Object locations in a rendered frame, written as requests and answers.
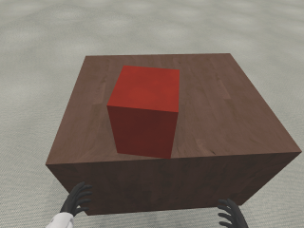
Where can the carton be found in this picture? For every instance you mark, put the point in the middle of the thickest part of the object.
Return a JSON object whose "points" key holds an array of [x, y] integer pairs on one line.
{"points": [[143, 111]]}

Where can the pedestal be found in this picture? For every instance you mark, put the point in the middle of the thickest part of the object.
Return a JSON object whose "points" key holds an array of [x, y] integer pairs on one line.
{"points": [[228, 142]]}

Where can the robot left forearm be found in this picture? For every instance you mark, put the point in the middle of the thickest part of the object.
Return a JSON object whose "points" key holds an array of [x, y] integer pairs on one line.
{"points": [[62, 220]]}

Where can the robot left hand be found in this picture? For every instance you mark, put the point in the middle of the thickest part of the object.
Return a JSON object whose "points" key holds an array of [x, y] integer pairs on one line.
{"points": [[73, 199]]}

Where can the robot right hand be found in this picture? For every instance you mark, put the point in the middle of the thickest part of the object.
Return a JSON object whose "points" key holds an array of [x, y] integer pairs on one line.
{"points": [[236, 218]]}

